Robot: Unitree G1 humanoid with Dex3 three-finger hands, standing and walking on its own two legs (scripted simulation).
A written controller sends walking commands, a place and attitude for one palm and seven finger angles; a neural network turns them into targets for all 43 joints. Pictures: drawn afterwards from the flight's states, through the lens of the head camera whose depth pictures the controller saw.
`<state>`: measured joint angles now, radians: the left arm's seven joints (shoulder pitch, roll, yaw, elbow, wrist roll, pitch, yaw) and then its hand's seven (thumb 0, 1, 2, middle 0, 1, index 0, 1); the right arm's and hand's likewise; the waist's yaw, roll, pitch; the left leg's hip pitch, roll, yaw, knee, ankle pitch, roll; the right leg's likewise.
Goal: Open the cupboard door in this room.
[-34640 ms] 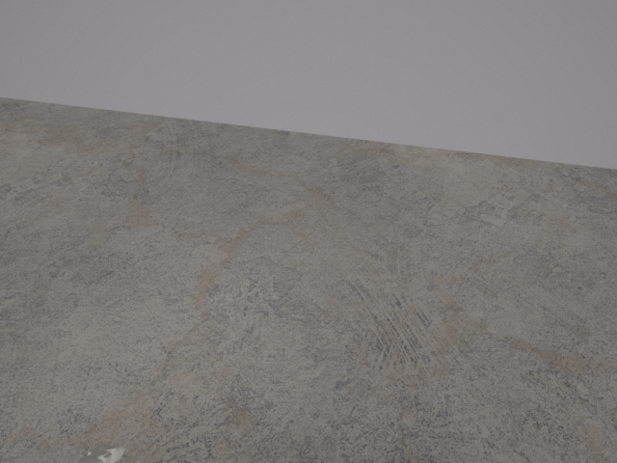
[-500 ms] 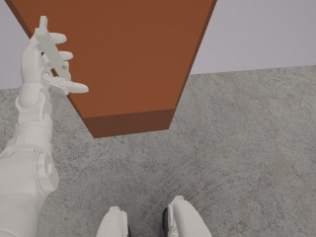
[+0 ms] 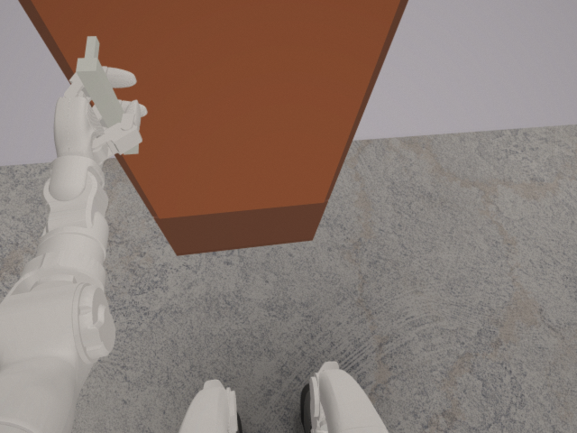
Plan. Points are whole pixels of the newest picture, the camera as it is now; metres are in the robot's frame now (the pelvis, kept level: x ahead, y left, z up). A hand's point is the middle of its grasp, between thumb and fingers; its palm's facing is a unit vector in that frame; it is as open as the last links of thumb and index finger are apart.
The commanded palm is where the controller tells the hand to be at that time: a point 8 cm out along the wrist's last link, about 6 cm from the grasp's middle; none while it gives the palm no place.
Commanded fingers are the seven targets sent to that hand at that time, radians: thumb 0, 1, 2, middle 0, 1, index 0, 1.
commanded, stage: close the thumb around the handle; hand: left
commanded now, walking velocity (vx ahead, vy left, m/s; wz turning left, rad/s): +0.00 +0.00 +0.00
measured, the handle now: (113, 101) +0.55 +0.20 +0.06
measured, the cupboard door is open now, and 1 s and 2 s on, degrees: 0 27 38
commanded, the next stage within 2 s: pull the door open along its arc in 0.10 s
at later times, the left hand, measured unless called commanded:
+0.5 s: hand (136, 145) +0.48 +0.16 +0.06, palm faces +0.05 -1.00 -0.01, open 5.4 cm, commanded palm +0.42 +0.21 +0.06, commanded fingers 0.00 0.90 0.90 -0.40 -1.35 -0.40 -1.35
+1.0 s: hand (193, 230) +0.36 +0.09 +0.07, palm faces +0.48 -0.88 +0.01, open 5.5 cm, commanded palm +0.29 +0.11 +0.06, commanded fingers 0.00 0.90 0.90 -0.40 -1.35 -0.40 -1.35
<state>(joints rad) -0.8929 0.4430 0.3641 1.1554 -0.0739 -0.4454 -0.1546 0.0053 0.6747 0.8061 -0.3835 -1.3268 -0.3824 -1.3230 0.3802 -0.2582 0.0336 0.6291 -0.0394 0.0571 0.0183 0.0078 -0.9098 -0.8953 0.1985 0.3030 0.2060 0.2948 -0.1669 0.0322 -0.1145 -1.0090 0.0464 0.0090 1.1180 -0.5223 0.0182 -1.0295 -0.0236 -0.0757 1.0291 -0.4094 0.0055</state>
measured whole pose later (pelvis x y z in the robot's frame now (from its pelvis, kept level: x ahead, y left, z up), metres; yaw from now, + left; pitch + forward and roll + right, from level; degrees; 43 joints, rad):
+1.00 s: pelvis +0.01 -0.02 +0.02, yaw +2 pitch +15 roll +0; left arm -0.14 -0.10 -0.05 0.39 0.09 -0.37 0.59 0.01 0.75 0.80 -0.36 -1.35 -0.39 -1.35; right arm 0.19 -0.17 -0.01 0.58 -0.09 0.00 0.05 0.01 -0.91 -0.90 0.20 0.30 0.20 0.29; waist -0.01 0.02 -0.16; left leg -0.76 0.03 0.01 1.00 -0.51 -0.01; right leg -0.81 -0.03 -0.08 0.98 -0.44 -0.02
